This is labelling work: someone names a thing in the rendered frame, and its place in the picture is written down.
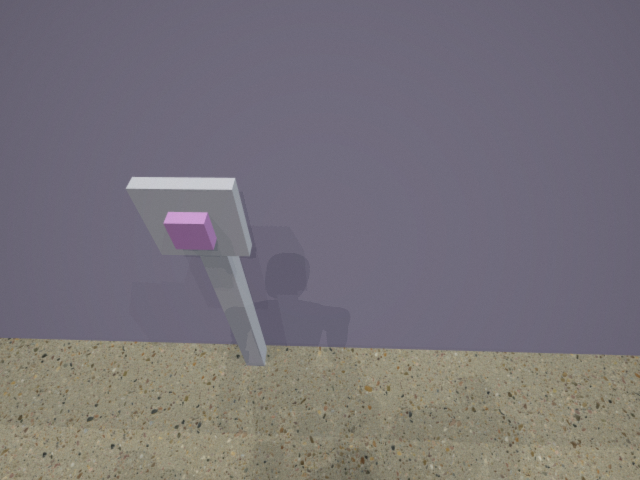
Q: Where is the button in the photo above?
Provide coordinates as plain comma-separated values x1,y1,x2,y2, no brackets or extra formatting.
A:
163,212,217,250

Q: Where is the panel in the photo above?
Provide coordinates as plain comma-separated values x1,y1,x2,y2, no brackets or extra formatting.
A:
126,177,267,366

